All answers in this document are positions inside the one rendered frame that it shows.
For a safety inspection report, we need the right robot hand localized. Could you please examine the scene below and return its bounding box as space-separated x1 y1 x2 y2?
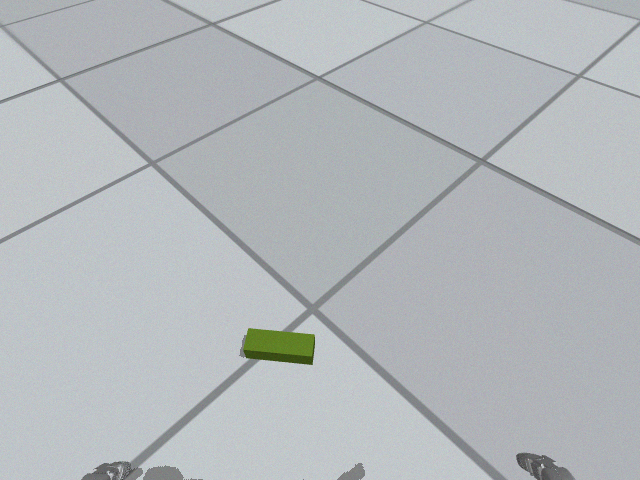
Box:
516 453 576 480

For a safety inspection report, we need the carton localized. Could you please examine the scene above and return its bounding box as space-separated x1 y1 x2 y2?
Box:
243 328 315 365

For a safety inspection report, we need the left robot hand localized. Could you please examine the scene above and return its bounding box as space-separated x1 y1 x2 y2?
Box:
81 461 131 480

